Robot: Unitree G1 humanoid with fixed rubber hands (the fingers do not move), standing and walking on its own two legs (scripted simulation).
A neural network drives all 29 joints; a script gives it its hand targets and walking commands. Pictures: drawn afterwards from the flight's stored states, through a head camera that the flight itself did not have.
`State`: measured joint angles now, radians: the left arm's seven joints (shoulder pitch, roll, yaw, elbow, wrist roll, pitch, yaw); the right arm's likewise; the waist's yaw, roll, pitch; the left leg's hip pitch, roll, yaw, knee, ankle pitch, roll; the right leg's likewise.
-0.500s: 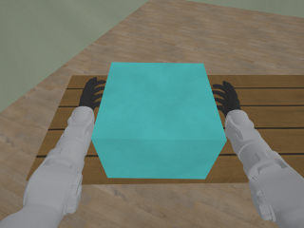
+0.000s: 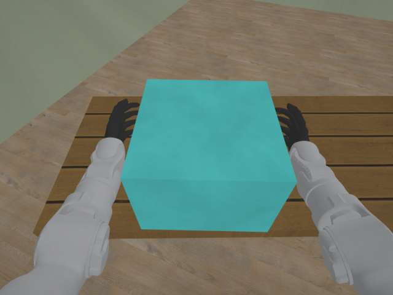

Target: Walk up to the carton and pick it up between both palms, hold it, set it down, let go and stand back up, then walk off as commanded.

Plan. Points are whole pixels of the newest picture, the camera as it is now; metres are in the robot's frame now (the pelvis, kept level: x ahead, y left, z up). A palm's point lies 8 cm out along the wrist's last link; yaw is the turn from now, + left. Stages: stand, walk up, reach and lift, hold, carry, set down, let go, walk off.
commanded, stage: reach and lift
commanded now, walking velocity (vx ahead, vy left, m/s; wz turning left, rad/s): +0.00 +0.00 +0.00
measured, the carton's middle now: (205, 153) +0.44 +0.00 +0.04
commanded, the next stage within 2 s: none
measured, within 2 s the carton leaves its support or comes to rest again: leaves its support in 0.66 s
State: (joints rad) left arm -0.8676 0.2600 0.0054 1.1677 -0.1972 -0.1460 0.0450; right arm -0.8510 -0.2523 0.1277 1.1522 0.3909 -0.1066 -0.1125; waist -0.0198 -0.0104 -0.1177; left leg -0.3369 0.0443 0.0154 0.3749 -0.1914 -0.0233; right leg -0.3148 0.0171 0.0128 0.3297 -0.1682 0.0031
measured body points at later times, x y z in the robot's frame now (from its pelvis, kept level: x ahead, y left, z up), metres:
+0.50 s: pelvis +0.00 +0.00 +0.00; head +0.01 +0.01 +0.45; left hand +0.43 +0.19 +0.10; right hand +0.42 -0.20 +0.10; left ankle -0.01 +0.13 -0.75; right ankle -0.01 -0.12 -0.75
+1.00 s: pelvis -0.03 +0.00 +0.00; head -0.07 +0.02 +0.45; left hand +0.38 +0.19 +0.16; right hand +0.38 -0.19 +0.16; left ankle -0.01 +0.13 -0.75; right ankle -0.01 -0.12 -0.75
